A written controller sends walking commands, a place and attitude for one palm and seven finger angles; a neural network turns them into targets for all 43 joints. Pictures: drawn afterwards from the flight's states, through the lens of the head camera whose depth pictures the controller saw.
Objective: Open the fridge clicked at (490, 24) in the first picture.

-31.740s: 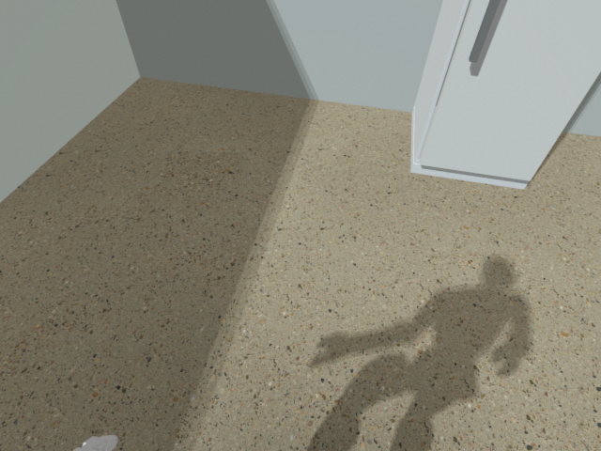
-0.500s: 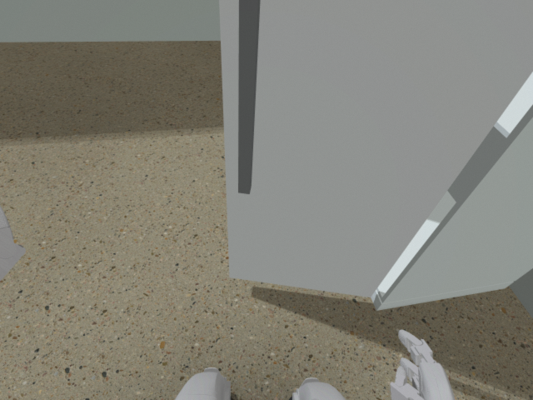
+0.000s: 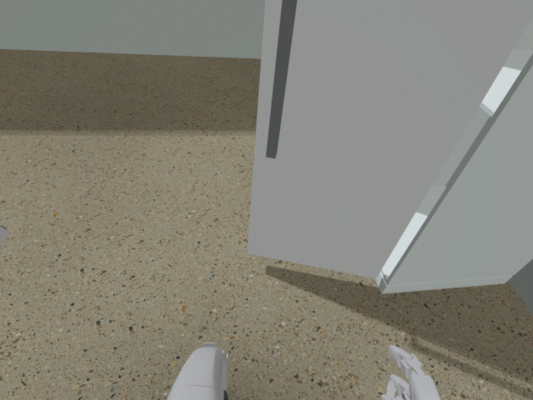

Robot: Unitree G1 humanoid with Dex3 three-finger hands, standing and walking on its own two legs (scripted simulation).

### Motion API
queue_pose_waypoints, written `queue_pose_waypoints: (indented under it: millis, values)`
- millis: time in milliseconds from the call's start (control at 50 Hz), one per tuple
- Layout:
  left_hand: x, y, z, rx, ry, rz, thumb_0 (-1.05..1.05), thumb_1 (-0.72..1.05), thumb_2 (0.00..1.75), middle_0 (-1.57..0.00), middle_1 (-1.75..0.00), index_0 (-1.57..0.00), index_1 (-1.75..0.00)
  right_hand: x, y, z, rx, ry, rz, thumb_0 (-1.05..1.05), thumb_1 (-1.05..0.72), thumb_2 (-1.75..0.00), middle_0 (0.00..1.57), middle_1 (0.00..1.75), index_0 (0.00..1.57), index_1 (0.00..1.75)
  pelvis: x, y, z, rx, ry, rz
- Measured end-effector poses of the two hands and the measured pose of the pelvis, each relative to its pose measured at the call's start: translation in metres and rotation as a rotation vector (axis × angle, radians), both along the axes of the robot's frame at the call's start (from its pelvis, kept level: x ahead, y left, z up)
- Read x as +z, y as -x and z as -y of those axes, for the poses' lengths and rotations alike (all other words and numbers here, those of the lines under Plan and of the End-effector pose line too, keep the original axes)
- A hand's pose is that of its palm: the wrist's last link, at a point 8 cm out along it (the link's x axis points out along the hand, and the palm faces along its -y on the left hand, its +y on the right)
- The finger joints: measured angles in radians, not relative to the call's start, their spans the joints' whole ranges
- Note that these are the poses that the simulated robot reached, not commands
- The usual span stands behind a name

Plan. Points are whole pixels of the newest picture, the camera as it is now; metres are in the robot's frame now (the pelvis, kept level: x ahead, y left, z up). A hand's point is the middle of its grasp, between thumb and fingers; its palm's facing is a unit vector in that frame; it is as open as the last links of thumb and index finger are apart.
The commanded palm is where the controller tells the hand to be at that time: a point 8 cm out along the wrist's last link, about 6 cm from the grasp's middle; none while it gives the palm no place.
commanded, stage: stop stepping back and stand still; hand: left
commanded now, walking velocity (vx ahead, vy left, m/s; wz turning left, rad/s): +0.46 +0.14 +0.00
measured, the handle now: (282, 66) +0.78 +0.03 +0.18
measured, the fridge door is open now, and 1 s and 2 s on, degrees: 72 72 72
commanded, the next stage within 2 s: let the arm hang, fingers relaxed in 1.14 s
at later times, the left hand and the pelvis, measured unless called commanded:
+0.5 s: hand out of the picture +0.03 +0.29 +0.27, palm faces +0.42 -0.81 -0.40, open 7.4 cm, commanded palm -0.02 +0.32 +0.23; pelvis -0.20 +0.04 +0.04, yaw -8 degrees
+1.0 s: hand out of the picture -0.04 +0.31 +0.24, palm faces +0.40 -0.82 -0.41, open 7.4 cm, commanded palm -0.08 +0.34 +0.23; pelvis -0.27 +0.07 +0.05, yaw -9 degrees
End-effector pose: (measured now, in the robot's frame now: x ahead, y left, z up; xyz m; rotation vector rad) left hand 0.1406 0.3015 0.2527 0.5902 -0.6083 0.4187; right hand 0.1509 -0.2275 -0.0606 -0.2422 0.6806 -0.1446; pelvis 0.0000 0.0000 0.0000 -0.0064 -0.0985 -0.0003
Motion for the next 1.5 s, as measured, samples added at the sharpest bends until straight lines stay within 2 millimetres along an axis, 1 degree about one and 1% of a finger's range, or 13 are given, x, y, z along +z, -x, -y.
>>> queue_pose_waypoints:
  millis: [80,180,360,480,660,800,960,1080,1240,1300,1380,1440,1500]
  values:
    - [-0.002,0.041,-0.029,0.066,0.151,-0.033,0.01,0.89,0.90,-0.21,-0.31,-0.22,-0.30,0.019,0.048,-0.013,0.011,0.038,-0.079,0.02,-0.91,-0.90,0.21,0.30,0.20,0.30,0.029,0.025,-0.017,0.001,-0.001,-0.010]
    - [-0.010,0.057,-0.056,0.090,0.243,-0.048,0.01,0.89,0.90,-0.21,-0.31,-0.21,-0.30,0.041,0.090,-0.027,-0.003,0.077,0.001,0.02,-0.91,-0.90,0.21,0.30,0.20,0.30,0.038,0.073,-0.038,-0.027,0.014,-0.019]
    - [0.008,0.100,-0.023,-0.107,0.177,-0.197,0.02,0.89,0.90,-0.20,-0.31,-0.21,-0.30,0.080,0.164,-0.043,-0.078,0.018,0.061,0.02,-0.90,-0.90,0.21,0.30,0.20,0.30,0.069,0.140,-0.042,-0.083,0.051,-0.026]
    - [0.023,0.150,-0.025,-0.104,0.004,-0.084,0.01,0.89,0.90,-0.21,-0.31,-0.22,-0.30,0.051,0.199,-0.027,-0.059,0.047,0.038,0.01,-0.90,-0.90,0.21,0.30,0.20,0.30,0.040,0.190,-0.043,-0.134,-0.006,-0.059]
    - [-0.019,0.159,-0.050,-0.091,0.206,-0.154,0.01,0.89,0.90,-0.20,-0.31,-0.21,-0.30,0.040,0.279,-0.027,-0.200,0.090,-0.008,0.02,-0.91,-0.90,0.21,0.30,0.20,0.30,0.035,0.225,-0.071,-0.158,0.001,-0.040]
    - [-0.005,0.180,-0.031,-0.162,0.084,-0.216,0.02,0.89,0.90,-0.21,-0.31,-0.21,-0.30,0.031,0.330,-0.047,-0.229,-0.018,-0.081,0.02,-0.91,-0.90,0.21,0.30,0.20,0.30,0.047,0.250,-0.064,-0.153,0.017,-0.032]
    - [0.008,0.217,-0.039,-0.080,0.040,-0.188,0.01,0.89,0.90,-0.21,-0.31,-0.22,-0.30,0.013,0.345,-0.041,-0.179,-0.023,-0.176,0.02,-0.91,-0.90,0.21,0.30,0.20,0.30,0.045,0.270,-0.062,-0.144,-0.008,-0.046]
    - [-0.012,0.210,-0.050,-0.068,0.139,-0.193,0.01,0.89,0.90,-0.21,-0.31,-0.21,-0.30,0.022,0.331,-0.034,-0.195,0.050,-0.076,0.02,-0.91,-0.90,0.21,0.30,0.20,0.30,0.037,0.268,-0.075,-0.158,0.003,-0.045]
    - [-0.007,0.207,-0.027,-0.114,0.032,-0.244,0.02,0.89,0.90,-0.21,-0.31,-0.21,-0.30,0.027,0.306,-0.045,-0.163,-0.043,0.019,0.02,-0.91,-0.90,0.21,0.30,0.20,0.30,0.036,0.273,-0.063,-0.147,-0.026,-0.036]
    - [-0.046,0.193,-0.032,-0.101,0.040,-0.454,0.01,0.89,0.90,-0.21,-0.31,-0.21,-0.30,0.012,0.303,-0.044,-0.091,-0.077,-0.066,0.01,-0.91,-0.90,0.21,0.30,0.20,0.30,0.040,0.272,-0.066,-0.108,-0.021,-0.062]
    - [-0.169,0.194,-0.043,0.009,0.280,-0.949,0.00,0.90,0.90,-0.20,-0.30,-0.20,-0.30,-0.005,0.316,-0.043,-0.087,-0.100,-0.206,0.01,-0.91,-0.90,0.21,0.30,0.20,0.30,0.043,0.273,-0.072,-0.073,-0.033,-0.054]
    - [-0.260,0.231,-0.028,0.041,0.413,-1.315,0.00,0.91,0.90,-0.20,-0.30,-0.20,-0.29,-0.013,0.339,-0.045,-0.121,-0.091,-0.287,0.01,-0.91,-0.90,0.21,0.30,0.20,0.30,0.040,0.274,-0.078,-0.077,-0.021,-0.048]
    - [-0.321,0.287,-0.004,0.025,0.502,-1.634,0.01,0.91,0.90,-0.20,-0.30,-0.20,-0.29,-0.018,0.372,-0.050,-0.156,-0.069,-0.409,0.01,-0.91,-0.90,0.21,0.30,0.20,0.30,0.042,0.277,-0.084,-0.097,-0.005,-0.046]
